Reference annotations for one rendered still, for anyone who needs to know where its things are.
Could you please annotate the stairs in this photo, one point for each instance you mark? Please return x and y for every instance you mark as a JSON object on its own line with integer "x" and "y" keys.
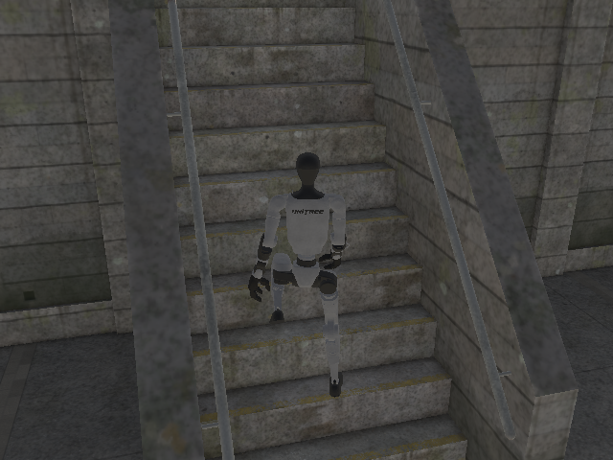
{"x": 267, "y": 81}

